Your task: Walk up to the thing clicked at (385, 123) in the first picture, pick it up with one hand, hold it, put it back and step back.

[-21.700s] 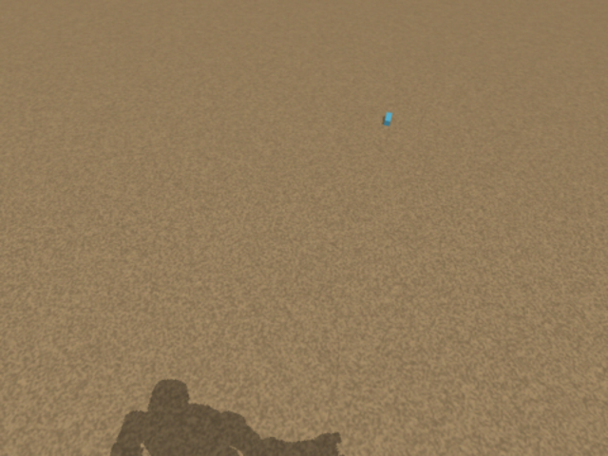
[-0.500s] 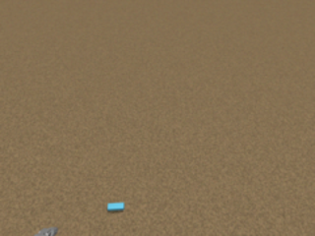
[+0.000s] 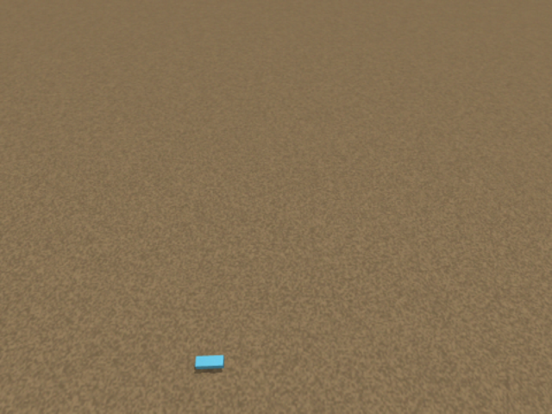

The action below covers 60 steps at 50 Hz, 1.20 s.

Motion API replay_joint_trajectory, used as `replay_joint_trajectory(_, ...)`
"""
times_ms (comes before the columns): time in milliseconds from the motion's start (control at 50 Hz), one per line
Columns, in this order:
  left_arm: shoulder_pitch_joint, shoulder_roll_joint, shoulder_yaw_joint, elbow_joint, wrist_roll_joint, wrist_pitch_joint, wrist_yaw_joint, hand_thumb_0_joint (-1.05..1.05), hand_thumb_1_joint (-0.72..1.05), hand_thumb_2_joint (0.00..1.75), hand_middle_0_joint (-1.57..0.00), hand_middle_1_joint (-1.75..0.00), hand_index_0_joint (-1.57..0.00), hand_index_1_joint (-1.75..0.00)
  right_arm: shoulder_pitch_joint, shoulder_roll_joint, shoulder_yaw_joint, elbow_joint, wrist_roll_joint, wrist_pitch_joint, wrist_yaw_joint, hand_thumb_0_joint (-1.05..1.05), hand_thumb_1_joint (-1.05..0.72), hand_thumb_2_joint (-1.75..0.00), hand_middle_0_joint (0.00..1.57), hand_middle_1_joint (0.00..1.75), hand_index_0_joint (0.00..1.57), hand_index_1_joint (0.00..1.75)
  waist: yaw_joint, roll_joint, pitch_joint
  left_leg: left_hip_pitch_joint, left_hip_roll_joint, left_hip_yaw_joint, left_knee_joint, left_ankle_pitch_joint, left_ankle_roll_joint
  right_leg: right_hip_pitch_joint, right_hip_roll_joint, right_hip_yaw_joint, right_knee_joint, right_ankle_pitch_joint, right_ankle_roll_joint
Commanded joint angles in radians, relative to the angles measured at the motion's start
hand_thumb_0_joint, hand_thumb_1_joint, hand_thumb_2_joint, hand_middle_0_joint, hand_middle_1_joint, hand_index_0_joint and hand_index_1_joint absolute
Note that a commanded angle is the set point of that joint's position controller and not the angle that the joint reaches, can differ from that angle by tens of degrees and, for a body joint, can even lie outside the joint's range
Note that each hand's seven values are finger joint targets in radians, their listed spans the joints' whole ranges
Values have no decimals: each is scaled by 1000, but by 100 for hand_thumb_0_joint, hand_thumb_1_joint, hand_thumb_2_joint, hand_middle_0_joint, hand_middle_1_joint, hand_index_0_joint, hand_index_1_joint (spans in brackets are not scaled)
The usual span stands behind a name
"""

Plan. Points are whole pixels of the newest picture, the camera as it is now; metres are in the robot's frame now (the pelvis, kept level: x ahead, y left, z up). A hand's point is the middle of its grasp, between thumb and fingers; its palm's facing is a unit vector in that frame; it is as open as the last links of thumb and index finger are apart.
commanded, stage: walk up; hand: left
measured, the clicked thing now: (210, 362) +0.42 +0.20 -0.77
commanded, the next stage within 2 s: stand in 0.22 s
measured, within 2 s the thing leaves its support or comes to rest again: neither
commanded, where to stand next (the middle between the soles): +0.04 -0.06 m, yaw +1 degrees
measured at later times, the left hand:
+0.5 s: hand out of the picture +0.09 +0.25 -0.15, palm faces -0.04 -0.94 -0.34, open 7.3 cm
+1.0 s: hand out of the picture +0.08 +0.24 -0.16, palm faces -0.05 -0.94 -0.35, open 7.3 cm
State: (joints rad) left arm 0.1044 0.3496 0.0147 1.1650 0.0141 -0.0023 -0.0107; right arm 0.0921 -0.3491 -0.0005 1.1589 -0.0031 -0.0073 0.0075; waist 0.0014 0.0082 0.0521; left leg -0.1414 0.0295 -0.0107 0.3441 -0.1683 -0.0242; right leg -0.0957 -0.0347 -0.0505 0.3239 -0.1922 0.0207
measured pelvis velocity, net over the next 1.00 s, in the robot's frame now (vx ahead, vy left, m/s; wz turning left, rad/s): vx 0.00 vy -0.01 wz -0.01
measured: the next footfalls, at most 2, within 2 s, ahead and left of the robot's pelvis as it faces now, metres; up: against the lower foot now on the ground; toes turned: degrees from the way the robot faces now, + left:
none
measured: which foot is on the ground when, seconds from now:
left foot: down 0.00-1.00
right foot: down 0.00-1.00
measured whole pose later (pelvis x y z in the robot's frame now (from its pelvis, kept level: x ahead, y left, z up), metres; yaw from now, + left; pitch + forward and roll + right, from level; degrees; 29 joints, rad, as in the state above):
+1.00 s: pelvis +0.00 -0.01 +0.00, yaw -1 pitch -2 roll +0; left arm 0.11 0.35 0.00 1.13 0.01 -0.01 -0.01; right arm 0.11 -0.35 0.00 1.14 -0.01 -0.01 0.01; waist -0.01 0.01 0.05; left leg -0.13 0.04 -0.01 0.31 -0.15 -0.04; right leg -0.10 -0.02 -0.05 0.32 -0.19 0.01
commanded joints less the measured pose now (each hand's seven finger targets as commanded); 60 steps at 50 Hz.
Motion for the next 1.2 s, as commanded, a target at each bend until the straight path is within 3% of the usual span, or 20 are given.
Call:
replay_joint_trajectory(0, -65, 213, 42, -67, -2, -27, 13, 0, 90, 90, -20, -30, -20, -30, -42, -216, -39, -59, 0, -21, -11, 0, -90, -90, 20, 30, 20, 30, -3, -10, -96, 31, 91, -73, -47, 122, 44, 6, -91, 83, -57, 84, -32)
replay_joint_trajectory(180, -60, 210, 45, -74, -2, -26, 14, 0, 90, 90, -20, -30, -20, -30, -45, -215, -41, -71, 0, -20, -12, 0, -90, -90, 20, 30, 20, 30, -5, -3, -84, 24, 87, -73, -42, 147, 41, 10, -91, 75, -53, 110, -30)
replay_joint_trajectory(200, -57, 210, 37, -77, -4, -28, 18, 0, 90, 90, -20, -30, -20, -30, -49, -208, -38, -75, -8, -20, -15, 0, -90, -90, 20, 30, 20, 30, -4, -13, -69, 21, 107, -76, -56, 180, 35, 0, -106, 87, -52, 139, -31)
replay_joint_trajectory(280, -50, 217, 38, -81, -7, -31, 18, 0, 90, 90, -20, -30, -20, -30, -43, -211, -39, -78, -6, -24, -16, 0, -90, -90, 20, 30, 20, 30, -2, 1, -107, 55, 110, -69, -51, 238, 32, 25, -107, 87, -38, 190, -32)
replay_joint_trajectory(520, -57, 219, 29, -86, -6, -30, 16, 0, 90, 90, -20, -30, -20, -30, -47, -210, -34, -79, -6, -22, -12, 0, -90, -90, 20, 30, 20, 30, -4, -8, -83, 45, 108, -65, -68, 145, 29, 0, -108, 97, -60, 112, -33)
replay_joint_trajectory(1180, -27, 224, 26, -97, -6, -29, 16, 0, 90, 90, -20, -30, -20, -30, -17, -214, -34, -82, -7, -20, -12, 0, -90, -90, 20, 30, 20, 30, -2, -5, -80, 51, 111, -57, -60, 138, 32, -2, -105, 108, -60, 128, -39)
